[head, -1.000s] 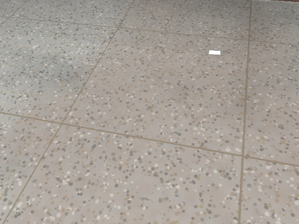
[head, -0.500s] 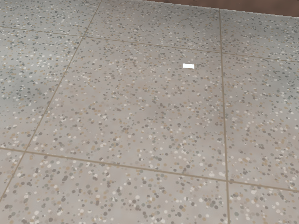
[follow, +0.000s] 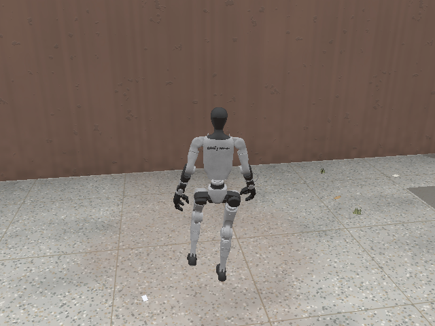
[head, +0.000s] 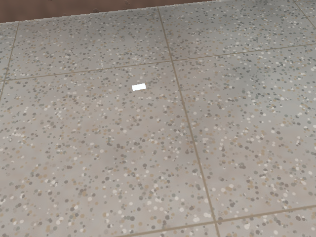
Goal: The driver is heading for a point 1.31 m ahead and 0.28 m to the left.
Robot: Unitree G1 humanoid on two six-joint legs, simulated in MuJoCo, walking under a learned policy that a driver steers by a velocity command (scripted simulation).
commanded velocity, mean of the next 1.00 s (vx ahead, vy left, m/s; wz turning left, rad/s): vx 0.50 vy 0.00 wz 0.32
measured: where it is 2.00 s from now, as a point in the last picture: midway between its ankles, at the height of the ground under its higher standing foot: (120, 125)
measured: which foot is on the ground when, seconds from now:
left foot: up 0.00-0.28, down 0.30-0.84, up 0.86-1.00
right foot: down 0.00-0.30, up 0.32-0.82, down 0.84-1.00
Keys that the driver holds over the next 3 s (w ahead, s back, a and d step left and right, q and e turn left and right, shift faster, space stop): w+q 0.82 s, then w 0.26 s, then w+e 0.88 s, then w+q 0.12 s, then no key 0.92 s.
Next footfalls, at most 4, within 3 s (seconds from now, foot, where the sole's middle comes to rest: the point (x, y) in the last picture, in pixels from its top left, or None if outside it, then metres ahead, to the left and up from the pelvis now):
0.30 left None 0.35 0.13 -0.78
0.84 right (166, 186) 0.68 0.03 -0.78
1.32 left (105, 164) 0.79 0.32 -0.78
1.84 right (140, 113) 1.11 0.17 -0.78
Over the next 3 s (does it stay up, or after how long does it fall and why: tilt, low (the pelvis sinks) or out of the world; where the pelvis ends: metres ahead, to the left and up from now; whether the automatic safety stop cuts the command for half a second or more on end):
stays up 1.28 0.21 0.00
